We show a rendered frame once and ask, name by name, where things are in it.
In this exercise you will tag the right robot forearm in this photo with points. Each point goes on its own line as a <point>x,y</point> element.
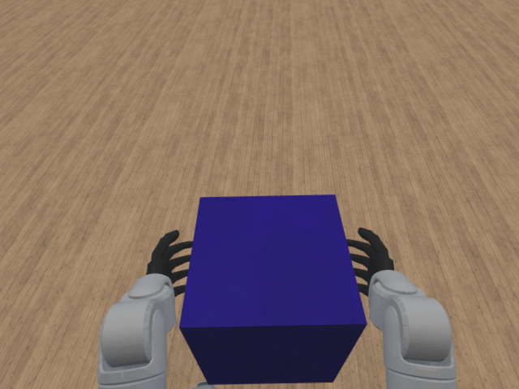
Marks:
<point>417,334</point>

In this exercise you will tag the left robot forearm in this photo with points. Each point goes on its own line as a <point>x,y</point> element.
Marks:
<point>133,336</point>

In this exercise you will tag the carton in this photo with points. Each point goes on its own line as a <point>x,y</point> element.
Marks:
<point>271,294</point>

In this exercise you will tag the left robot hand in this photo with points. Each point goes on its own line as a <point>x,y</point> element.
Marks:
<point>161,262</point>

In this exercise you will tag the right robot hand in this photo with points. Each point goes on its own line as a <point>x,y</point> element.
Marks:
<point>378,261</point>

